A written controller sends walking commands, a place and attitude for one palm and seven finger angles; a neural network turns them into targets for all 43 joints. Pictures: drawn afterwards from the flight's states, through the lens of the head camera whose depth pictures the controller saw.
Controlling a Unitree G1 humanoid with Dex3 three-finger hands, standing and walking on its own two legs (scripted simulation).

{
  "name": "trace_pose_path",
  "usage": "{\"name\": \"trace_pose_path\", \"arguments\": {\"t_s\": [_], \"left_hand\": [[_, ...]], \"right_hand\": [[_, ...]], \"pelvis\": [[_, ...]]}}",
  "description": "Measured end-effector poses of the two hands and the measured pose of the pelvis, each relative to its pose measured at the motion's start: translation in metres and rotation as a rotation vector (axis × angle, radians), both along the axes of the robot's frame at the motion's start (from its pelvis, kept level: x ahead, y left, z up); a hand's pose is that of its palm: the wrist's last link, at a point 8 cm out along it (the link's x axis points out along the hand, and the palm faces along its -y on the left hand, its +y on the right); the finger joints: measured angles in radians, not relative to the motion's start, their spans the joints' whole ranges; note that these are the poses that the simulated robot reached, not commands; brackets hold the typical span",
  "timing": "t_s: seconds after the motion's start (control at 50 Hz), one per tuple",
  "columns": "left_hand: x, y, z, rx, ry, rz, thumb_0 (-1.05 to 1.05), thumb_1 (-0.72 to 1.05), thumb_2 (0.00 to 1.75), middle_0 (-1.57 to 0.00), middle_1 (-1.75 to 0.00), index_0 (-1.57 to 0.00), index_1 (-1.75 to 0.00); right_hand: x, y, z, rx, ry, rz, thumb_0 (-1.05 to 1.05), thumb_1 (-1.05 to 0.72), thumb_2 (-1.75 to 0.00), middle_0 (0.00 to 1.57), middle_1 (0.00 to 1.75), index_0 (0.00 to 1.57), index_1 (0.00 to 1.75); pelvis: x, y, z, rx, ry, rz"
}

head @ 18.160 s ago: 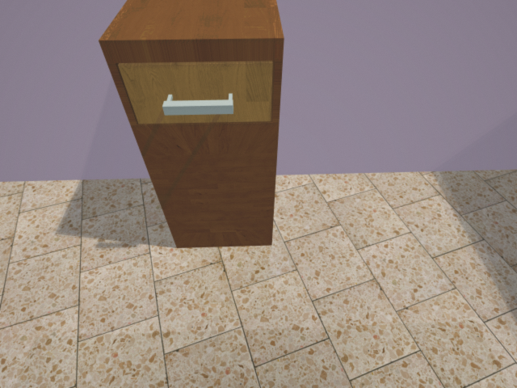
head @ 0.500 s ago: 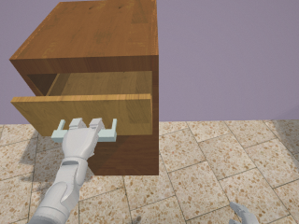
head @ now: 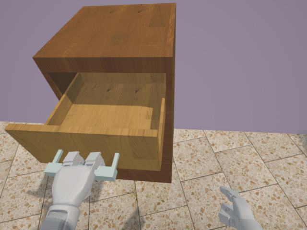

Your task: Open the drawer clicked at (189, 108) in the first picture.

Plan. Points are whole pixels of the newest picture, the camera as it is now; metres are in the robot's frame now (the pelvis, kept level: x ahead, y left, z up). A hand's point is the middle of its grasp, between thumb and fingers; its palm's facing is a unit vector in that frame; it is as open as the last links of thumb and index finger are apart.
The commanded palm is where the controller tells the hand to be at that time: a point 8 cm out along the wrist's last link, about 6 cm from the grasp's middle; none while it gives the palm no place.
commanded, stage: pull the drawer open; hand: left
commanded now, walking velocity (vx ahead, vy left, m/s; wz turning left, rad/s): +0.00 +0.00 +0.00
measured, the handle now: (84, 163) +0.27 +0.22 +0.04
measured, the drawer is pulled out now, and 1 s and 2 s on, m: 0.24 0.30 0.30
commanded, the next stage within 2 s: open the thumb to release the handle in 0.52 s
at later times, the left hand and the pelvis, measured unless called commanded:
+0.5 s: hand (75, 217) +0.15 +0.20 +0.02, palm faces +0.01 -0.11 -0.99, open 6.2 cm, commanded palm +0.08 +0.21 +0.08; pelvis -0.02 -0.01 -0.02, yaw -2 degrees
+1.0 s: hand (73, 211) +0.16 +0.21 +0.02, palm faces +0.01 -0.11 -0.99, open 9.7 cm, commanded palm +0.13 +0.22 +0.08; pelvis -0.02 -0.01 -0.01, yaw +1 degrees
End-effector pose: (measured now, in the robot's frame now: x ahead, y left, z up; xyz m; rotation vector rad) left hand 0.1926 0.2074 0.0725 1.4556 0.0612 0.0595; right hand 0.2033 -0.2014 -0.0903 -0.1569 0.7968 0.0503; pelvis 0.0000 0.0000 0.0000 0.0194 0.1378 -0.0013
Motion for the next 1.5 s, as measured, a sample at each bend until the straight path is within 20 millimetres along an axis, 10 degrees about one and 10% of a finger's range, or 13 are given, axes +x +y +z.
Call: {"name": "trace_pose_path", "arguments": {"t_s": [0.36, 0.76, 1.18, 1.5], "left_hand": [[-0.065, -0.001, 0.002, -0.001, 0.016, 0.003, 0.05, 0.65, 0.71, -0.26, -1.35, -0.4, -1.33], [-0.061, 0.012, -0.001, 0.043, -0.05, 0.068, 0.0, 0.62, 0.76, -0.32, -1.31, -0.39, -1.31], [-0.065, 0.018, 0.003, 0.003, -0.016, 0.068, -0.01, -0.34, 0.37, -0.32, -1.21, -0.33, -1.22], [-0.056, 0.017, -0.002, -0.01, -0.039, 0.044, -0.01, -0.49, 0.3, -0.3, -1.2, -0.32, -1.21]], "right_hand": [[-0.032, -0.043, -0.007, -0.045, 0.003, -0.041, 0.01, -0.9, -0.9, 0.2, 0.3, 0.19, 0.29], [-0.03, -0.029, -0.027, -0.04, 0.032, -0.017, 0.01, -0.9, -0.9, 0.2, 0.3, 0.19, 0.29], [-0.016, -0.009, -0.003, -0.044, -0.039, 0.027, 0.01, -0.9, -0.9, 0.2, 0.3, 0.2, 0.29], [-0.036, -0.002, -0.011, -0.043, 0.002, 0.005, 0.01, -0.9, -0.9, 0.2, 0.3, 0.2, 0.29]], "pelvis": [[-0.014, -0.009, -0.01, 0.014, 0.02, -0.028], [-0.019, -0.008, -0.02, 0.013, 0.029, 0.004], [-0.027, -0.005, -0.009, 0.0, -0.014, 0.021], [-0.034, 0.003, -0.011, -0.008, -0.013, 0.021]]}}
